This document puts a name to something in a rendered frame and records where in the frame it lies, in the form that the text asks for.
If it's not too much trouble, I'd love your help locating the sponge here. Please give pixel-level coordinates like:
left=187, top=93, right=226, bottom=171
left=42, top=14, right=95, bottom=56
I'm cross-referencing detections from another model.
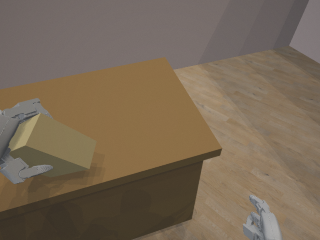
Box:
left=8, top=113, right=97, bottom=178

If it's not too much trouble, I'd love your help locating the right robot hand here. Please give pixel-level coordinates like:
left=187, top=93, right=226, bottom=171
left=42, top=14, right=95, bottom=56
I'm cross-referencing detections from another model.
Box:
left=243, top=194, right=283, bottom=240

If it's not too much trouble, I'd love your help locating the left robot hand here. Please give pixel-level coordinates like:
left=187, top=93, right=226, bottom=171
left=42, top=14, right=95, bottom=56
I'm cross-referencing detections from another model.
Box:
left=0, top=98, right=53, bottom=184

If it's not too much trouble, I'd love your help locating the table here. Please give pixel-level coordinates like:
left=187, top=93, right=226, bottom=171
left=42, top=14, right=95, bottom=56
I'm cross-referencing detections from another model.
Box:
left=0, top=57, right=222, bottom=240

